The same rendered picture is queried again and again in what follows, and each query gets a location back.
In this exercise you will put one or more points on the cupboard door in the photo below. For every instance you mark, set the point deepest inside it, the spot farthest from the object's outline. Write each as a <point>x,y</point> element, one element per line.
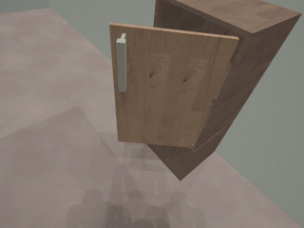
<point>171,79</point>

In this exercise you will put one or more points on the handle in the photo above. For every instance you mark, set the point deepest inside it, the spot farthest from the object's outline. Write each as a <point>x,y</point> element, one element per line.
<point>121,63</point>

